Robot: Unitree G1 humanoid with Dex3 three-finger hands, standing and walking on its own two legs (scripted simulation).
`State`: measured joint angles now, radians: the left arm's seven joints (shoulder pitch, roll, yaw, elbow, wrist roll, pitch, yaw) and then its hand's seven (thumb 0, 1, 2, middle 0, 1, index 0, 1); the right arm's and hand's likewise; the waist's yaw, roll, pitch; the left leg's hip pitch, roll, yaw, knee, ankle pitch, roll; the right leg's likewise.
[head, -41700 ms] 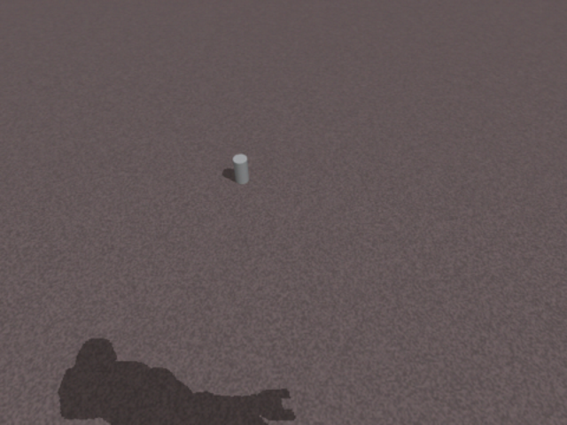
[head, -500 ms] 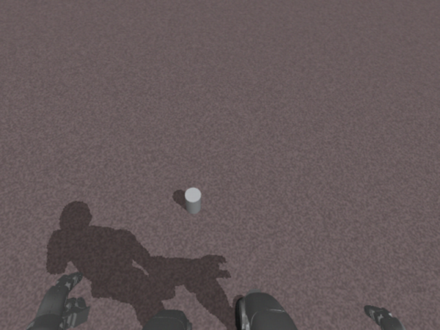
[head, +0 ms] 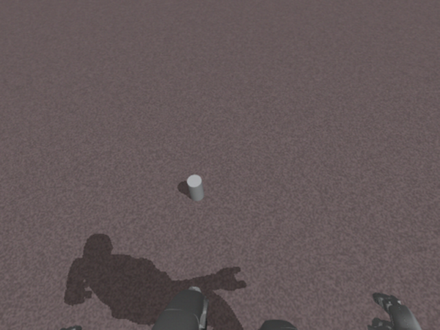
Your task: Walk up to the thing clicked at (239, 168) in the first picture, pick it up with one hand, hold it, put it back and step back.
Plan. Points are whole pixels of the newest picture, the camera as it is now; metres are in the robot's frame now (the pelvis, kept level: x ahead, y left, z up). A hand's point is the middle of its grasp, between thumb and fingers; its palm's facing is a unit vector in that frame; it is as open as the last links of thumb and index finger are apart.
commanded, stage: step back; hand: left
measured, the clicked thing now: (195, 188) +0.76 +0.19 -0.69
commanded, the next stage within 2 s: stand in 1.78 s
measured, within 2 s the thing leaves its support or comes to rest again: neither
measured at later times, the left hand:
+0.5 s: hand out of the picture -0.07 +0.25 -0.15, palm faces +0.07 -0.94 -0.34, open 7.4 cm
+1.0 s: hand out of the picture -0.25 +0.24 -0.13, palm faces +0.13 -0.90 -0.42, open 7.4 cm
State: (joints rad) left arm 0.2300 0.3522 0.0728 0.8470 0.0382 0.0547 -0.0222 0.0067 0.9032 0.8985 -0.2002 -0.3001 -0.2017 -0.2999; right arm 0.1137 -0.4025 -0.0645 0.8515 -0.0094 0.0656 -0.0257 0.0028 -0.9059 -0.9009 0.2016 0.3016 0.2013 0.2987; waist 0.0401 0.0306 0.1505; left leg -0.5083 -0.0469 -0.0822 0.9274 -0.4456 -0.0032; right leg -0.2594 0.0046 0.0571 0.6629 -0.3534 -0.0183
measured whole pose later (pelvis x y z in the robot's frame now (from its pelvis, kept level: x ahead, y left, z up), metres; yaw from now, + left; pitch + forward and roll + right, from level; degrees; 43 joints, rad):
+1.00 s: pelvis -0.29 -0.05 +0.00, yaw +6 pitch -3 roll +2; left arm 0.22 0.41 0.09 0.90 0.04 0.01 -0.02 0.01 0.90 0.90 -0.20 -0.30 -0.20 -0.30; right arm 0.28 -0.37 -0.06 1.00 -0.04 0.02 0.01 0.01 -0.91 -0.90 0.20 0.30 0.20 0.30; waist 0.04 -0.03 0.07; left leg -0.21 -0.05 -0.02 0.58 -0.32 0.01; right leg -0.31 -0.07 0.00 0.68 -0.33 -0.01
